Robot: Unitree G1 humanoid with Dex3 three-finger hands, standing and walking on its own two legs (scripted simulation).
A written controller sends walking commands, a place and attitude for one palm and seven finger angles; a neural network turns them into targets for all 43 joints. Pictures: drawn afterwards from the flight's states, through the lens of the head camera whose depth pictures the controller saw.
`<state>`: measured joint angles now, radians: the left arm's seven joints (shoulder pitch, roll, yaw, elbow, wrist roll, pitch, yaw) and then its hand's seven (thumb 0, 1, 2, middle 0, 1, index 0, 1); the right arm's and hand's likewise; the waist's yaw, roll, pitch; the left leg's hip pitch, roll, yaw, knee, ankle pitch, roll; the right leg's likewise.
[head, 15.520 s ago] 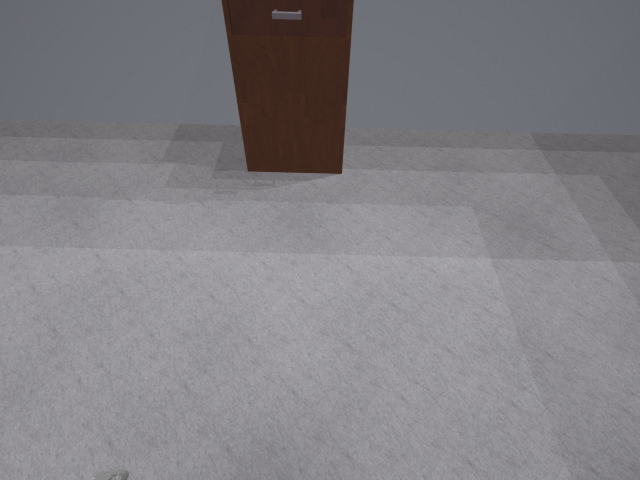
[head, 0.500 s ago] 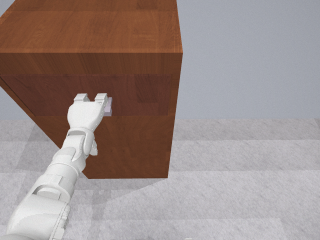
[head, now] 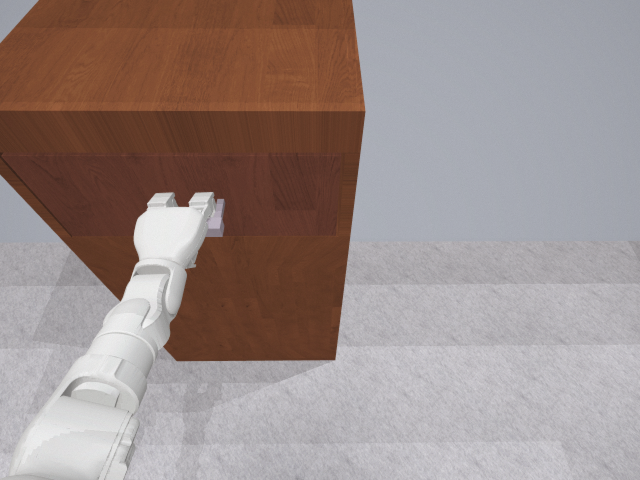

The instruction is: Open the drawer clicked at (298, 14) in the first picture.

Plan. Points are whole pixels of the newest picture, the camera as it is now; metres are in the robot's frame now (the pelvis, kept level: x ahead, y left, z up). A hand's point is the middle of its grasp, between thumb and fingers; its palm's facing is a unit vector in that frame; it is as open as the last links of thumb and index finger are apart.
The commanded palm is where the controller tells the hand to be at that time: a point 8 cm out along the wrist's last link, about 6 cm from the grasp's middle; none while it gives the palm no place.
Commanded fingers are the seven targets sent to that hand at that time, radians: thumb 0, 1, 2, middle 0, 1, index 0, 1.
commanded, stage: close the thumb around the handle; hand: left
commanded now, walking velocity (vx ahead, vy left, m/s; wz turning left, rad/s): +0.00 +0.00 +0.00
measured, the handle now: (186, 216) +0.47 +0.21 +0.02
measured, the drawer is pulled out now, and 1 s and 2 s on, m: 0.00 0.09 0.21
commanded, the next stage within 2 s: pull the drawer open in 0.12 s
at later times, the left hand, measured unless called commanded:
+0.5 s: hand (184, 264) +0.40 +0.20 +0.00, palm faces -0.02 -0.06 -1.00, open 5.3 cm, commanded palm +0.35 +0.20 +0.05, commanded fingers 0.00 0.90 0.90 -0.40 -1.35 -0.40 -1.35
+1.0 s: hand (175, 309) +0.33 +0.20 +0.00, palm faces -0.01 -0.10 -1.00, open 5.4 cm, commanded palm +0.29 +0.20 +0.05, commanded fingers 0.00 0.90 0.90 -0.40 -1.35 -0.40 -1.35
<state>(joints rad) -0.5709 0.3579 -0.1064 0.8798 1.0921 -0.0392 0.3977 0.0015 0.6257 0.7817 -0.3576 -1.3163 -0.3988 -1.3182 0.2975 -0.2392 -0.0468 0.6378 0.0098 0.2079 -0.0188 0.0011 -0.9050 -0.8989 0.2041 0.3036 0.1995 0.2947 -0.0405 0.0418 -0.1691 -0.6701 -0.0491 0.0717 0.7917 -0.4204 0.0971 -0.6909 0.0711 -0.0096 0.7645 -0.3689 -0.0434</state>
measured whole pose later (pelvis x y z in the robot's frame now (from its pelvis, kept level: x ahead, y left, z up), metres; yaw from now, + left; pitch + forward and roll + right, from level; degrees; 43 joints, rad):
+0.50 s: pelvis +0.01 +0.00 +0.00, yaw +0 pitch +16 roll -1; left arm -0.44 0.34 -0.12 0.73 1.07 0.00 0.39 0.01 0.77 0.82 -0.31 -1.34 -0.42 -1.35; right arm 0.30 -0.24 -0.06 0.63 0.01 0.21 0.00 0.00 -0.91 -0.90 0.20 0.30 0.20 0.29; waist -0.03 0.05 -0.17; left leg -0.63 -0.05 0.08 0.77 -0.42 0.10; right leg -0.66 0.07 0.00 0.75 -0.37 -0.04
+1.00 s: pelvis +0.01 +0.00 +0.01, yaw +0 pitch +13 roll -1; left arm -0.14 0.32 -0.15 0.41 1.07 0.03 0.36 0.02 0.75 0.82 -0.31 -1.35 -0.42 -1.35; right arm 0.18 -0.23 -0.03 0.57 0.01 0.18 0.00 0.00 -0.91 -0.90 0.20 0.30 0.20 0.29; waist 0.02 0.05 -0.16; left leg -0.55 -0.05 0.07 0.75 -0.42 0.09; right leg -0.58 0.07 0.00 0.74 -0.38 -0.05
